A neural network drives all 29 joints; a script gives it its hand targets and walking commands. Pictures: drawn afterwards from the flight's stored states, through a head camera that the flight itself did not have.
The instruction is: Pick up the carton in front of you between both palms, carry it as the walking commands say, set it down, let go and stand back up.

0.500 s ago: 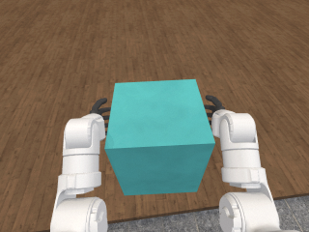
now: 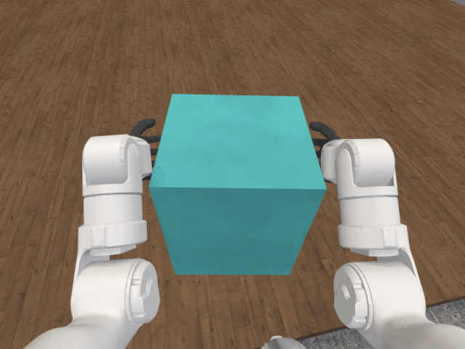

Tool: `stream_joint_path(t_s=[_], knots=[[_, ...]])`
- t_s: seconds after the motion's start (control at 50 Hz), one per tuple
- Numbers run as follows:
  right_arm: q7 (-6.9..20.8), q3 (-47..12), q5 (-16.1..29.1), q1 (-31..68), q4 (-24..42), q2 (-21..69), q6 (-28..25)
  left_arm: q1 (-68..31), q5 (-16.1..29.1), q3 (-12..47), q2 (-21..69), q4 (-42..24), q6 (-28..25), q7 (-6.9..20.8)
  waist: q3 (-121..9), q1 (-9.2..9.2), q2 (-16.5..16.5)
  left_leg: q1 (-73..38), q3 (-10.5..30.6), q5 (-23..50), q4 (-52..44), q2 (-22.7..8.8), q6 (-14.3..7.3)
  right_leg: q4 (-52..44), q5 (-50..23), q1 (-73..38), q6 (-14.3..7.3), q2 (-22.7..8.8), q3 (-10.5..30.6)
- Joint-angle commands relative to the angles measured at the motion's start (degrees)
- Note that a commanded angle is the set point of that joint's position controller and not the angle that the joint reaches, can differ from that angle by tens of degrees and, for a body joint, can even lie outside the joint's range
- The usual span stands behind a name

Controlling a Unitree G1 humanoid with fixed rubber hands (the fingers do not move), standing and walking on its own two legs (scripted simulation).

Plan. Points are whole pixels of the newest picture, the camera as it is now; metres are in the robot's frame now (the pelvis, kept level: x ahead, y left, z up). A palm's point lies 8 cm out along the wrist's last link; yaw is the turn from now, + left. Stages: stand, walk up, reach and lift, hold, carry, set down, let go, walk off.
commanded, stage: carry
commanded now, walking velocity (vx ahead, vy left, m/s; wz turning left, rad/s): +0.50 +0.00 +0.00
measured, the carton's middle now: (234, 189) +0.37 -0.02 +0.10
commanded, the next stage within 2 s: none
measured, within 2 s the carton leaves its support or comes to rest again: neither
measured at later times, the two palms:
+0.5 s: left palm (147, 74) +0.67 +0.15 +0.16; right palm (277, 67) +0.68 -0.15 +0.16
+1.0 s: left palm out of the picture +0.96 +0.11 +0.25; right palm out of the picture +0.94 -0.19 +0.25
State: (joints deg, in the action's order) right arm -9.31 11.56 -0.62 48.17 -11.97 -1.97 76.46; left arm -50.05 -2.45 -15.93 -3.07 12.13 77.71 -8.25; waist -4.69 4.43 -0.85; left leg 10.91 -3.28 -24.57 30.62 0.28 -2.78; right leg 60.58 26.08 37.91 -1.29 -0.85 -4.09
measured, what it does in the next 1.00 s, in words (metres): climbs: right foot, then left foot 0.06 m higher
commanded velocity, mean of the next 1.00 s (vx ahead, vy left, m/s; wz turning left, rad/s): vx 0.50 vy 0.00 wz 0.00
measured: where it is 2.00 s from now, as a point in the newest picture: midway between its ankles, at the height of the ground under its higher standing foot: (224, 178)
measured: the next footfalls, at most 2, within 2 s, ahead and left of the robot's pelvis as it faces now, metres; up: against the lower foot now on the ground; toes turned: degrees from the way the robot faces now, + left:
right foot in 0.08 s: +0.14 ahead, -0.12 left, +0.00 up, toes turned -5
left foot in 0.50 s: +0.49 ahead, +0.07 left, +0.06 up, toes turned +3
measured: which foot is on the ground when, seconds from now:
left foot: down 0.00-0.14, up 0.16-0.48, down 0.50-1.00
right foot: up 0.00-0.06, down 0.08-0.50, up 0.52-1.00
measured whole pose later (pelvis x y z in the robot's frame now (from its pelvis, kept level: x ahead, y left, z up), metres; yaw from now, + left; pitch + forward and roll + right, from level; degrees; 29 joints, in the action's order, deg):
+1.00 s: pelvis +0.58 -0.03 +0.06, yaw -1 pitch +4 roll +0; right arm -7.3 13.9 -3.2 52.6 -16.3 -1.5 76.3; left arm -51.9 -5.3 -18.0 -2.1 13.6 77.6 -6.3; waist -6.6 2.9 -0.7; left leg 7.4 -4.9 -26.4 30.8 0.3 -2.5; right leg 30.6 6.7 29.5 -3.6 -0.1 -6.8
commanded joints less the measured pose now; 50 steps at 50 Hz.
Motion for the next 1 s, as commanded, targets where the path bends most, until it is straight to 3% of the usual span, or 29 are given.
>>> stream_joint_path(t_s=[0.0,0.02,0.06,0.08,0.1,0.12,0.14,0.16,0.18,0.2,0.22,0.26,0.32,0.34,0.36,0.38,0.4,0.44,0.46,0.48,0.5,0.52,0.58,0.62,0.68,0.74,0.9,0.94,0.98], knots=[[13.9,-27.9,27.0,51.0,11.7,62.8,-1.7,-39.7,20.2,28.3,61.0,-3.9,-1.6,10.2,-16.0,-0.34,-7.0,-14.8,10.9,35.5,-7.2,-12.6,-8.6,-8.9,-9.1,3.3,0.2,-0.5,-1.0],[14.0,-27.9,26.6,50.2,11.0,62.9,-1.5,-39.1,19.7,28.3,60.8,-3.6,-1.5,10.3,-16.2,-0.58,-7.2,-13.4,8.4,40.1,-6.1,-11.7,-7.6,-13.2,-10.9,-0.5,-0.2,0.5,-2.2],[14.3,-28.0,25.7,48.8,9.2,63.3,-1.3,-38.0,19.1,28.4,60.4,-2.9,-1.5,10.5,-19.7,-3.47,-8.1,-10.4,3.3,59.6,1.5,-10.3,-5.4,-19.2,-12.4,-13.7,-2.1,4.9,-7.1],[14.4,-28.2,25.3,49.0,8.7,63.7,-1.1,-38.8,18.9,28.7,60.6,-2.7,-1.8,10.7,-22.3,-5.96,-4.2,-10.9,-1.1,66.5,10.9,-7.5,-3.5,-25.8,-13.5,-20.6,-2.5,8.1,-11.0],[14.5,-28.5,25.0,50.2,9.3,64.0,-1.0,-40.3,19.0,29.0,60.7,-3.7,-2.1,10.9,-27.5,-9.16,0.6,-4.5,-2.6,61.0,25.4,-5.8,-1.2,-33.1,-25.3,-36.8,-3.8,5.9,-9.3],[14.5,-28.8,24.5,51.2,10.0,63.0,-1.2,-38.9,20.0,30.0,62.4,-3.8,-2.2,11.2,-27.0,-12.85,4.2,11.9,0.4,32.6,36.7,-3.7,0.6,-36.2,-32.8,-51.2,-5.5,-2.6,1.7],[14.5,-28.6,23.9,48.1,7.5,62.8,-0.9,-37.4,21.2,30.3,62.5,-3.3,-2.1,11.5,-22.0,-8.99,13.0,31.2,0.1,-4.9,46.9,0.7,0.4,-28.5,-75.0,-61.0,-6.8,-13.0,15.8],[13.9,-27.0,22.3,45.6,4.1,62.7,-0.5,-39.5,21.1,29.9,60.6,-3.3,-2.3,11.6,-31.3,-9.62,17.7,40.4,2.8,-9.3,58.4,2.9,0.4,-23.4,-91.5,-74.8,-16.1,-20.6,26.5],[13.6,-25.9,20.9,43.9,5.4,61.9,-0.7,-40.3,22.0,31.2,62.1,-6.2,-2.9,12.0,-33.9,-11.34,13.7,43.0,5.1,-6.1,63.4,0.7,-0.4,-29.4,-63.7,-69.6,-20.2,-22.4,31.8],[13.3,-25.8,20.1,46.9,8.2,62.4,-1.0,-45.1,24.1,32.7,64.6,-11.2,-3.4,12.4,-28.2,-11.26,6.8,45.6,6.2,-5.0,64.0,-1.1,-0.5,-33.4,-43.8,-62.2,-18.7,-20.3,30.9],[13.0,-25.5,19.4,47.7,9.3,62.3,-1.1,-49.5,26.0,34.4,66.2,-15.4,-3.5,12.7,-25.0,-9.73,3.3,46.8,5.6,-4.4,61.8,-1.6,-0.5,-34.8,-34.1,-58.0,-15.9,-18.2,28.5],[12.1,-26.1,17.7,45.7,11.7,60.8,-1.7,-53.9,29.5,37.7,68.1,-20.9,-3.7,13.2,-21.8,-9.12,3.5,47.8,3.7,-5.2,60.3,-2.4,-1.2,-35.5,-28.7,-53.3,-13.6,-17.2,24.4],[10.6,-26.4,14.5,42.9,14.2,57.7,-2.2,-53.2,31.0,38.7,66.4,-23.7,-3.5,13.8,-21.3,-10.03,7.0,53.3,0.6,-5.8,58.8,-3.5,-2.5,-36.8,-30.3,-55.2,-12.5,-14.8,20.2],[10.3,-26.4,13.5,42.3,14.3,56.2,-2.1,-52.1,31.0,39.0,65.5,-23.2,-3.4,14.0,-20.2,-10.11,6.3,53.3,-1.1,-5.3,54.4,-3.6,-2.3,-37.9,-31.9,-54.5,-12.0,-13.5,18.1],[10.0,-26.5,12.7,41.2,13.9,54.8,-2.0,-50.6,30.9,39.2,64.8,-22.5,-3.2,14.2,-18.8,-9.11,5.0,45.5,-2.0,-3.5,41.1,-3.8,-1.9,-40.2,-34.3,-47.9,-11.1,-11.6,13.4],[9.9,-26.8,12.1,40.3,12.8,54.0,-1.9,-49.4,30.4,39.1,64.2,-20.9,-3.0,14.4,-17.7,-8.77,6.4,36.5,-3.9,2.4,30.6,-2.2,-2.0,-41.7,-39.8,-42.2,-9.8,-9.9,10.0],[9.9,-27.5,12.0,38.6,11.7,54.2,-1.8,-47.8,29.6,38.8,63.8,-18.9,-2.8,14.8,-18.7,-7.67,8.5,26.3,-7.1,6.7,23.9,0.7,-2.5,-40.4,-54.0,-37.6,-8.5,-9.1,5.6],[10.4,-28.5,12.2,36.2,9.4,54.5,-1.8,-43.6,28.2,38.0,63.8,-14.3,-2.6,15.3,-24.1,-3.09,12.6,11.4,-11.7,11.9,16.4,6.3,-3.5,-29.9,-81.2,-38.3,-6.3,-8.8,0.1],[11.0,-29.5,13.2,36.3,9.4,55.6,-2.0,-42.9,27.4,38.0,63.7,-13.2,-2.8,15.5,-28.9,2.12,11.4,-1.6,-11.7,20.5,5.0,7.0,-3.2,-17.1,-79.5,-37.9,-3.7,-7.4,-3.5],[11.8,-30.4,15.1,37.6,10.4,56.9,-2.3,-42.7,26.3,37.6,63.4,-12.6,-3.1,15.5,-31.8,4.97,6.4,-16.1,-6.2,24.1,1.1,3.8,-3.3,-4.0,-61.2,-28.1,-2.9,-5.1,-1.9],[12.5,-31.4,16.9,39.6,11.3,57.6,-2.8,-40.5,25.0,37.1,64.1,-12.0,-3.1,15.6,-38.5,0.24,-13.5,-30.9,29.9,41.3,-2.3,-17.9,-12.8,14.2,-4.2,-9.8,0.3,5.0,1.0],[13.2,-32.2,18.6,38.6,10.1,60.0,-2.6,-39.8,23.1,36.4,61.4,-11.9,-3.0,14.9,-44.4,1.60,-14.8,-32.6,40.7,42.5,-3.8,-19.5,-18.2,29.2,-0.5,-7.7,-0.8,7.3,9.6],[14.8,-35.7,25.3,48.8,19.1,64.7,-3.0,-42.0,20.2,34.0,59.9,-15.8,-3.2,13.0,-30.5,-0.13,-3.4,-22.9,28.3,34.1,-1.9,-15.2,-12.3,28.9,-2.3,3.9,-2.4,1.9,8.3],[15.3,-36.9,28.5,52.7,22.8,65.8,-2.7,-40.5,18.0,32.5,58.2,-16.8,-3.2,11.6,-28.9,-0.26,-2.0,-20.0,24.9,27.7,-3.9,-13.8,-10.8,22.0,-3.7,4.1,-2.7,0.8,7.7],[15.4,-36.8,30.0,53.8,23.5,64.2,-2.0,-37.1,14.7,31.1,55.1,-15.8,-2.9,10.3,-28.2,-0.39,-0.4,-19.4,22.0,29.7,-5.3,-14.7,-11.8,10.5,1.2,4.2,-1.8,0.6,5.4],[15.6,-35.3,28.9,50.6,18.2,62.2,-1.0,-34.5,12.9,30.7,53.0,-11.7,-1.9,10.1,-27.2,0.29,-2.4,-20.1,18.8,37.3,-6.2,-16.1,-13.1,0.0,-4.5,6.3,-1.3,-0.7,4.2],[17.0,-27.8,23.7,46.1,1.7,62.0,-0.5,-37.8,16.5,29.7,58.0,0.6,-0.5,12.4,-17.6,0.49,-7.3,-16.5,7.0,42.5,-6.0,-11.5,-8.3,-22.9,-18.1,-0.6,-1.3,1.1,-2.5],[16.5,-25.7,21.6,44.5,0.2,61.7,-0.8,-38.8,17.9,28.5,59.8,2.7,-0.6,13.1,-16.7,-0.46,-8.1,-14.6,4.2,49.2,-2.8,-10.8,-6.0,-29.8,-19.2,-7.7,-2.2,2.8,-4.8],[16.2,-24.6,21.1,44.0,-0.9,62.2,-1.1,-38.8,19.3,27.6,62.0,4.8,-1.2,13.6,-21.4,-4.04,-5.4,-6.4,-1.2,49.0,10.0,-8.0,-1.8,-35.6,-22.4,-28.3,-3.6,3.5,-6.3]])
